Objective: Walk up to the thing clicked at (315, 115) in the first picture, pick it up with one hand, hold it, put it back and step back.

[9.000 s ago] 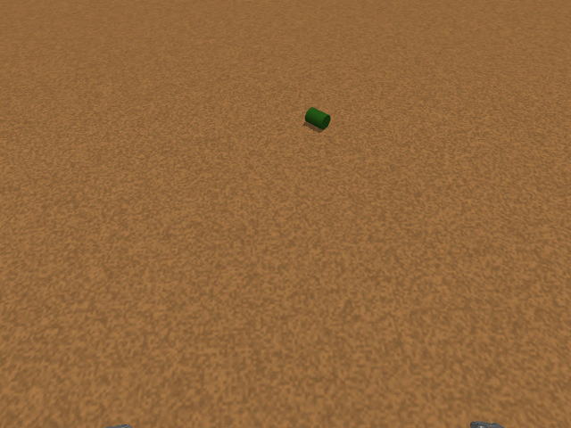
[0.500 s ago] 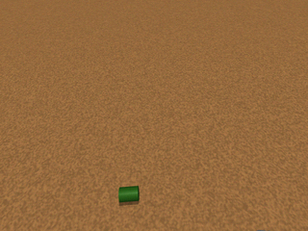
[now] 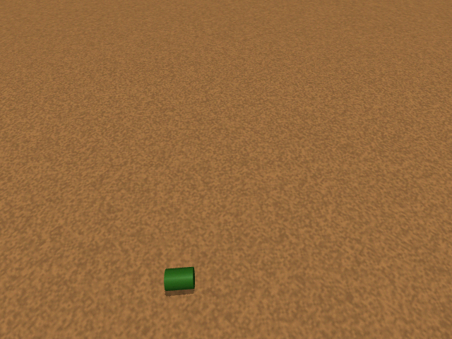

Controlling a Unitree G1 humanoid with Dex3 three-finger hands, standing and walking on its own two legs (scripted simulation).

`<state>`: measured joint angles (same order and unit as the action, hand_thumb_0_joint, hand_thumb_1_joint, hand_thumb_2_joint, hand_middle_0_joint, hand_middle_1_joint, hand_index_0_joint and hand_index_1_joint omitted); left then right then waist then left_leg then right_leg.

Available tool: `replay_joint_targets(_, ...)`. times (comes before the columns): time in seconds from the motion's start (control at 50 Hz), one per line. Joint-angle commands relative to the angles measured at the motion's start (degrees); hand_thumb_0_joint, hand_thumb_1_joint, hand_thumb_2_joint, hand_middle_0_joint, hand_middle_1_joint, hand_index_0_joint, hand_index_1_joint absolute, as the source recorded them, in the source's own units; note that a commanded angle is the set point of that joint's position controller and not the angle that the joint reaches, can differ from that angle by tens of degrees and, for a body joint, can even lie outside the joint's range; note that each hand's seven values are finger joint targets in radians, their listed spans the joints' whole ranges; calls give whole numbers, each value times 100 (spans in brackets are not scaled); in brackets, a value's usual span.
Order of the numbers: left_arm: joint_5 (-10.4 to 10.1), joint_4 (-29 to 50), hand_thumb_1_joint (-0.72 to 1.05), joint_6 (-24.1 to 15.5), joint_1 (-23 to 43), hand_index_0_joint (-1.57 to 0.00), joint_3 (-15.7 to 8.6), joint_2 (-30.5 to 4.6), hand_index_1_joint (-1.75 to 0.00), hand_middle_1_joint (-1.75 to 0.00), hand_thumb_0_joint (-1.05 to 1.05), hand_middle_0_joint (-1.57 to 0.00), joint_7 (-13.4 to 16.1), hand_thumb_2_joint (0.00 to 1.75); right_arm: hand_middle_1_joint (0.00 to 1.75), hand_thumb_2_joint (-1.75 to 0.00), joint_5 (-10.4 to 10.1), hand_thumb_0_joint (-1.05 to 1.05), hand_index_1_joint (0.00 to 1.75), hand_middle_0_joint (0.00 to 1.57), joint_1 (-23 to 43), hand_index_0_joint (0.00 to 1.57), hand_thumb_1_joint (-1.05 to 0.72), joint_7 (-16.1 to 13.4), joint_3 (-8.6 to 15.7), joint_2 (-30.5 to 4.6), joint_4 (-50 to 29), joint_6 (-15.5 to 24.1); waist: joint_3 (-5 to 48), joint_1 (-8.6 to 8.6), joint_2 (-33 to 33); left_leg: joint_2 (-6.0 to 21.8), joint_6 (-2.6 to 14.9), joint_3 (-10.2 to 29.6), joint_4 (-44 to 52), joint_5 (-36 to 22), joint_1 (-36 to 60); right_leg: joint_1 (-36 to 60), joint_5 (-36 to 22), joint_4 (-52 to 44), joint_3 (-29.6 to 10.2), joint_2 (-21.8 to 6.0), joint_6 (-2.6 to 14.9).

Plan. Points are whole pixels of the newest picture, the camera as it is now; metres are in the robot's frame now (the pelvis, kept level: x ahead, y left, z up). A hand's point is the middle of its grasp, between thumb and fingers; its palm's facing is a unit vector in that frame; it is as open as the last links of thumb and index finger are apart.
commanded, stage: walk up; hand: left
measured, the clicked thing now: (180, 278) +0.41 +0.22 -0.73
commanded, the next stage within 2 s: stand in 1.54 s
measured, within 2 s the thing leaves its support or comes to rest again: neither
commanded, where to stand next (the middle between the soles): +0.03 -0.02 m, yaw +0 degrees
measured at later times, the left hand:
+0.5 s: hand out of the picture +0.10 +0.25 -0.15, palm faces +0.00 -0.94 -0.34, open 7.4 cm
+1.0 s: hand out of the picture +0.07 +0.24 -0.17, palm faces +0.02 -0.95 -0.31, open 7.4 cm
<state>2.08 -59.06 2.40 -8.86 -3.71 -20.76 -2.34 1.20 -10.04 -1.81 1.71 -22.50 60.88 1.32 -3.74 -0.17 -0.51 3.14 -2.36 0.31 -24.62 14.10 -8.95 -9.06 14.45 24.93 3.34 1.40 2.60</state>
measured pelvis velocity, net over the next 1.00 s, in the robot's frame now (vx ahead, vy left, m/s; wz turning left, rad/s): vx -0.01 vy -0.02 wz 0.03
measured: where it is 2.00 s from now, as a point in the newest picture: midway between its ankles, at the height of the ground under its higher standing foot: outside the picture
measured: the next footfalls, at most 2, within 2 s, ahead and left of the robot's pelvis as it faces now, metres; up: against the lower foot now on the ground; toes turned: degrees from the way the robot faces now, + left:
none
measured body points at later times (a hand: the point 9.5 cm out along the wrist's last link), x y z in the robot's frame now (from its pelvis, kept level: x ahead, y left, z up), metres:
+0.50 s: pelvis +0.00 -0.01 -0.01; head +0.02 +0.00 +0.44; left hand +0.10 +0.30 -0.13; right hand +0.06 -0.33 -0.13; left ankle -0.01 +0.15 -0.74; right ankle -0.01 -0.09 -0.74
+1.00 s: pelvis -0.01 -0.02 -0.01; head +0.02 +0.00 +0.44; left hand +0.07 +0.29 -0.14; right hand +0.07 -0.33 -0.12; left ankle +0.00 +0.11 -0.74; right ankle -0.02 -0.12 -0.73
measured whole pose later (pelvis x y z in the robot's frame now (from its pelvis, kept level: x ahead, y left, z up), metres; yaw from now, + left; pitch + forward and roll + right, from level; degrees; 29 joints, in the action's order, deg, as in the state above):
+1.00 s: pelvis -0.01 -0.02 -0.01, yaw +1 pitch -2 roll +0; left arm 0.6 -54.1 2.9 -9.2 -2.8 -21.1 -1.8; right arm 1.8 -11.8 -1.5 0.6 -20.8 56.1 2.6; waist -6.4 -0.7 -2.4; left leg 1.2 -0.2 -1.2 -30.9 15.9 -12.6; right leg -12.6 27.1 36.5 0.3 0.7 1.3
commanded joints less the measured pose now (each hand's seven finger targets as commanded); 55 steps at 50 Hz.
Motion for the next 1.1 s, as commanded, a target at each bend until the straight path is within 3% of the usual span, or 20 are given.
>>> replay_joint_targets(0.0,-24,566,90,-110,266,-20,-333,-1328,-30,-30,0,-20,71,90,30,-90,-23,0,30,20,-62,20,-90,-111,247,-1171,-434,124,480,52,-209,273,449,143,-60,-1089,-52,127,-1171,-480,-862,-917,256)
replay_joint_targets(0.16,-41,744,90,-69,307,-20,-376,-1323,-30,-30,0,-20,61,90,30,-90,-22,0,30,20,-144,20,-90,-132,273,-1237,-527,129,457,35,-137,267,495,174,-253,-1129,2,-67,-1042,-339,-822,-903,340)
replay_joint_targets(0.28,-26,810,90,-48,261,-20,-379,-1246,-30,-30,0,-20,43,90,30,-90,-13,0,30,20,-204,20,-90,-163,310,-1436,-619,185,477,1,202,808,855,903,87,-1258,-211,19,-1004,266,-655,-639,97)
replay_joint_targets(0.42,-56,998,90,-90,456,-20,-389,-1347,-30,-30,0,-20,49,90,30,-90,-42,0,30,20,-300,20,-90,-132,211,-1128,-678,160,444,52,-307,-35,412,-58,-636,-681,-183,-155,-966,-320,-1046,-1166,604)
replay_joint_targets(0.48,-34,1070,90,-57,542,-20,-389,-1335,-30,-30,0,-20,46,90,30,-90,-10,0,30,20,-589,20,-90,-147,285,-1314,-636,194,486,153,-284,362,618,436,-298,-1268,193,-517,-846,151,-729,-860,318)
replay_joint_targets(0.56,-41,994,90,-11,209,-20,-371,-1147,-30,-30,0,-20,26,90,30,-90,8,0,30,20,-302,20,-90,-185,366,-1678,-787,238,400,-15,552,1346,1389,1596,189,-1288,-312,-392,178,1136,-511,-349,-65)
replay_joint_targets(0.6,-23,957,90,-55,-7,-20,-407,-1205,-30,-30,0,-20,20,90,30,-90,4,0,30,20,-102,20,-90,-175,321,-1550,-905,217,399,-152,471,1164,1190,1287,-108,-1021,-807,35,9,724,-726,-534,-30)
replay_joint_targets(0.66,-35,1030,90,-159,65,-20,-453,-1531,-30,-30,0,-20,29,90,30,-90,-78,0,30,20,-66,20,-90,-147,205,-1111,-926,129,243,-155,-383,-303,352,-275,-1447,479,-1236,258,-703,-632,-1800,-1576,695)
replay_joint_targets(0.7,7,1128,90,-164,43,-20,-410,-1418,-30,-30,0,-20,49,90,30,-90,-55,0,30,20,-172,20,-90,-148,198,-1088,-889,87,116,-215,-647,-289,406,18,-2334,1928,-1219,-168,-650,-895,-2025,-1876,1039)
replay_joint_targets(0.74,56,1205,90,-166,191,-20,-355,-1360,-30,-30,0,-20,79,90,30,-90,-83,0,30,20,-478,20,-90,-128,188,-1046,-833,130,65,-92,-881,-145,417,115,-2032,1689,-1160,-59,-1369,-626,-1663,-1711,1093)
replay_joint_targets(0.8,-63,1192,90,-144,338,-20,-262,-1266,-30,-30,0,-20,79,90,30,-90,3,0,30,20,-814,20,-90,-103,213,-978,-633,246,494,174,-680,-177,396,-124,-62,-16,-85,-90,-1818,134,-951,-1280,622)
replay_joint_targets(0.82,-119,1239,90,-132,378,-20,-206,-1133,-30,-30,0,-20,73,90,30,-90,60,0,30,20,-855,20,-90,-115,269,-1080,-616,270,633,233,-348,62,465,128,459,-868,413,-297,-1647,425,-799,-1133,387)
replay_joint_targets(0.84,-180,1287,90,-142,275,-20,-132,-909,-30,-30,0,-20,67,90,30,-90,128,0,30,20,-737,20,-90,-132,341,-1408,-704,310,797,145,409,978,775,1372,640,-1839,749,-717,-1120,952,-535,-656,23)
replay_joint_targets(0.86,-227,1134,90,-79,40,-20,-156,-868,-30,-30,0,-20,86,90,30,-90,97,0,30,20,-340,20,-90,-129,357,-1637,-864,316,579,-74,734,1788,1412,2277,725,-1718,311,-829,700,995,-443,-289,-214)
replay_joint_targets(0.88,-176,1011,90,-32,40,-20,-256,-1178,-30,-30,0,-20,117,90,30,-90,39,0,30,20,-215,20,-90,-111,387,-1707,-871,300,461,19,693,1922,1819,2208,533,-1785,-147,-438,1702,1594,-644,-358,-215)
replay_joint_targets(0.92,-169,976,90,-55,40,-20,-238,-1084,-30,-30,0,-20,120,90,30,-90,32,0,30,20,-44,20,-90,-125,319,-1504,-893,294,405,-48,778,1678,1694,1694,273,-2416,173,-760,1778,1663,-725,-357,-198)
replay_joint_targets(0.96,-199,811,90,-143,-103,-20,-187,-1026,-30,-30,0,-20,133,90,30,-90,29,0,30,20,174,20,-90,-87,241,-1344,-913,281,442,-152,866,1170,1174,1030,-10,-2532,75,-355,965,593,-607,-393,-129)
replay_joint_targets(1.0,-164,520,90,-283,-245,-20,-175,-1137,-30,-30,0,-20,169,90,30,-90,-62,0,30,20,361,20,-90,-2,183,-1155,-881,180,707,-180,436,513,569,351,-530,-2091,-197,607,-1357,-391,-871,-623,-28)
replay_joint_targets(1.04,-165,573,90,-348,324,-20,-158,-1454,-30,-30,0,-20,187,90,30,-90,-103,0,30,20,97,20,-90,43,146,-927,-746,72,475,136,-4,-7,316,22,-274,65,-114,-68,-572,-539,-1490,-1291,357)
replay_joint_targets(1.08,-186,508,90,-346,450,-20,-82,-1296,-30,-30,0,-20,173,90,30,-90,-28,0,30,20,272,20,-90,90,171,-983,-619,57,193,106,-22,109,378,167,-4,45,331,-638,-72,-751,-1404,-1190,241)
